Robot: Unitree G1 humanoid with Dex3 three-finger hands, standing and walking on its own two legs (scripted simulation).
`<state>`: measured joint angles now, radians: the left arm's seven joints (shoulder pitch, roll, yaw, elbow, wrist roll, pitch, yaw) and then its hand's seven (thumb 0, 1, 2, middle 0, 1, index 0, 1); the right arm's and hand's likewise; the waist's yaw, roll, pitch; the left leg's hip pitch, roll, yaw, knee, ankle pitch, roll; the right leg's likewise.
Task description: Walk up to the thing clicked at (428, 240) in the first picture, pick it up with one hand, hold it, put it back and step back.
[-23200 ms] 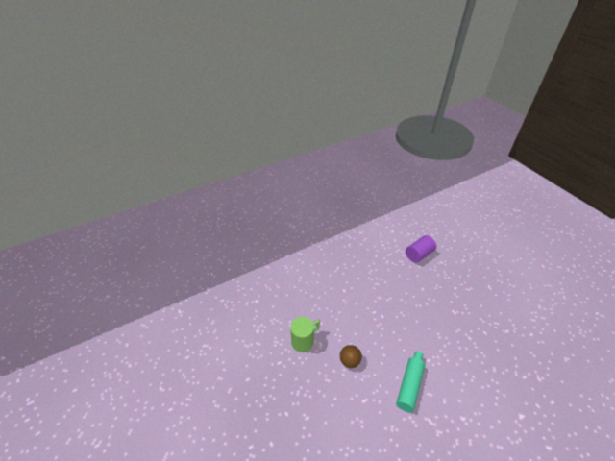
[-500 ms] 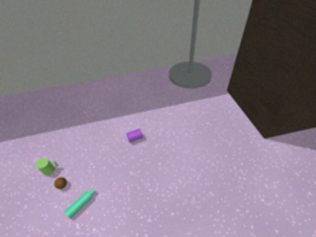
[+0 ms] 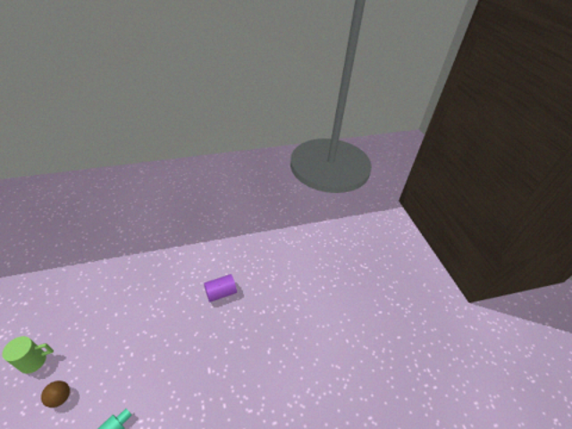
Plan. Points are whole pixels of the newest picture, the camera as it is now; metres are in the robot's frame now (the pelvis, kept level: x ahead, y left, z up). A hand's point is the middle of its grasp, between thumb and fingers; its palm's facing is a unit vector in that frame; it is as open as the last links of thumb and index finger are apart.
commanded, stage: walk up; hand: left
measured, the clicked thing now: (220, 287) +0.82 +0.23 -0.73
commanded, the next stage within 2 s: none
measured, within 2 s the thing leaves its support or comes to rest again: neither
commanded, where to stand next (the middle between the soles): +0.39 -0.02 m, yaw +2 degrees
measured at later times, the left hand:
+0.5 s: hand (148, 417) +0.20 +0.21 -0.12, palm faces +0.02 -0.91 -0.41, open 7.4 cm
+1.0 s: hand (150, 345) +0.33 +0.25 -0.16, palm faces +0.00 -0.93 -0.37, open 7.4 cm
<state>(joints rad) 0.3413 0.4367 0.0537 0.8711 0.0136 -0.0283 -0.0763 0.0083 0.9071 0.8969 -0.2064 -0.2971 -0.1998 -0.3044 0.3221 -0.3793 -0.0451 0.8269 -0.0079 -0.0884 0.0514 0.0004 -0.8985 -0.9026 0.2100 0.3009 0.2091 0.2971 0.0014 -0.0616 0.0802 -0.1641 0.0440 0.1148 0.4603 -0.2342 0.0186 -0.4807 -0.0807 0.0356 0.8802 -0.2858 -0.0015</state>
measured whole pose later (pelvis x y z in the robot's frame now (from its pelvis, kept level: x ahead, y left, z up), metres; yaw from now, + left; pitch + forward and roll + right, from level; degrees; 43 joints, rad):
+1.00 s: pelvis +0.28 -0.02 -0.01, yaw +2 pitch -4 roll +0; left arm 0.27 0.42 0.03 0.88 -0.01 -0.03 -0.01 0.01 0.91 0.90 -0.21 -0.30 -0.20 -0.30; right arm 0.24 -0.38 -0.02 0.82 -0.01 -0.04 0.02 0.00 -0.90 -0.90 0.21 0.30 0.21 0.30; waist 0.01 -0.04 0.14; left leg -0.25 0.02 0.08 0.57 -0.25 0.03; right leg -0.44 -0.06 0.01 0.82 -0.29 0.00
